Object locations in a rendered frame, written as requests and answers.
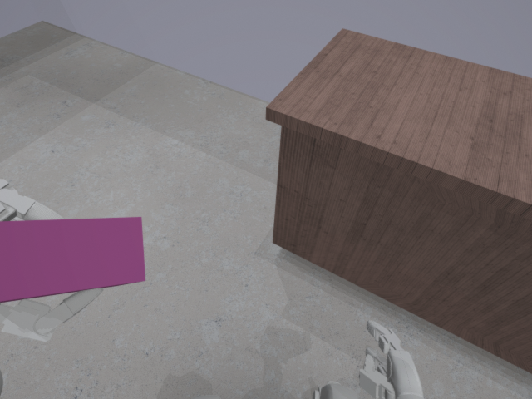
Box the robot right hand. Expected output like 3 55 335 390
359 320 424 399

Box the sponge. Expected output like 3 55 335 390
0 217 145 303

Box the table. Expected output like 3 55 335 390
266 29 532 374

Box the robot left hand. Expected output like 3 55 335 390
0 179 103 342

